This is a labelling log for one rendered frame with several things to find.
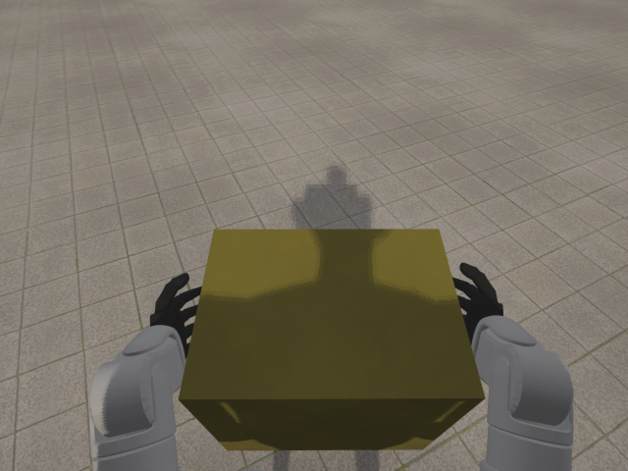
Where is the right robot hand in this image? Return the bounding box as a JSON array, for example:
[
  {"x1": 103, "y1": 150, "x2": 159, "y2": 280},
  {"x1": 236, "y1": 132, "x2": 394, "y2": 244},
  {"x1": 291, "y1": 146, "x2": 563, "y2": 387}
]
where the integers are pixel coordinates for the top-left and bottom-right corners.
[{"x1": 452, "y1": 263, "x2": 503, "y2": 344}]

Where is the left robot hand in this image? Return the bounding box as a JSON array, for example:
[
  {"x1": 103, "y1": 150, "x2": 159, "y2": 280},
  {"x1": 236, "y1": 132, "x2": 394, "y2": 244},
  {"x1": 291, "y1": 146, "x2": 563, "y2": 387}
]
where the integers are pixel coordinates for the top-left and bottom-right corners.
[{"x1": 150, "y1": 273, "x2": 202, "y2": 360}]

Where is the robot left forearm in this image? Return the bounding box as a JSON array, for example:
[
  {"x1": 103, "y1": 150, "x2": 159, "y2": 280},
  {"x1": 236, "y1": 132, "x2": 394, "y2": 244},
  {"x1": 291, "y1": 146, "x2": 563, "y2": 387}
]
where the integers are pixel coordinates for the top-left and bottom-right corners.
[{"x1": 88, "y1": 325, "x2": 185, "y2": 471}]

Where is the robot right forearm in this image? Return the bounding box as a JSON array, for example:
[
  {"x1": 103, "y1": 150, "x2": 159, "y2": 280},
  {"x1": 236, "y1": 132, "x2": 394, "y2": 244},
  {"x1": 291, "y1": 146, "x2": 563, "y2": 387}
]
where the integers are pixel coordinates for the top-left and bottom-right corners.
[{"x1": 471, "y1": 315, "x2": 574, "y2": 471}]

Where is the carton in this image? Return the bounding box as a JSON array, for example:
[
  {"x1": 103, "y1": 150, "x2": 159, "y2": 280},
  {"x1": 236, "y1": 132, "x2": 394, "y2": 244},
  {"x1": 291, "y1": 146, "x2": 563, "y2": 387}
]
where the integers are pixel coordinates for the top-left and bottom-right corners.
[{"x1": 179, "y1": 229, "x2": 485, "y2": 450}]

